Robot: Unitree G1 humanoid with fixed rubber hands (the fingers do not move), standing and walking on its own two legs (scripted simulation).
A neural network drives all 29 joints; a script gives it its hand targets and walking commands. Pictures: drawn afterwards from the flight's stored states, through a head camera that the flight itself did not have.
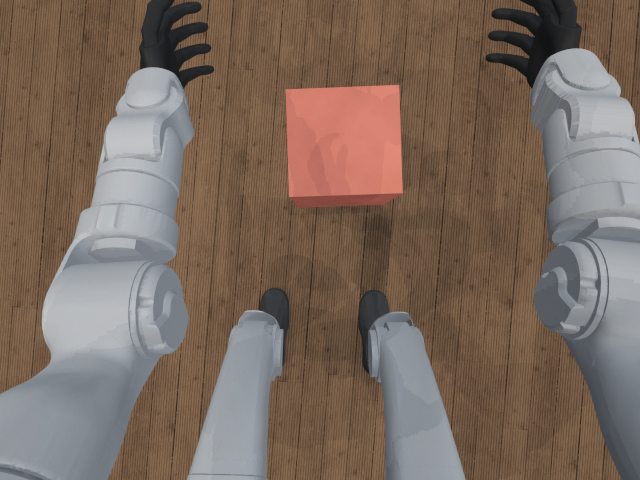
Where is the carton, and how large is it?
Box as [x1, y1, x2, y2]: [286, 85, 402, 207]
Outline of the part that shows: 398,85 286,89 289,197 299,207 383,204 402,192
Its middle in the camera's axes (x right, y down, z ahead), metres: +0.05 -0.18 +0.84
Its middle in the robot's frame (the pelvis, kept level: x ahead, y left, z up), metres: +0.54 -0.02 -0.53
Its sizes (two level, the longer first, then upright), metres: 0.210 0.200 0.250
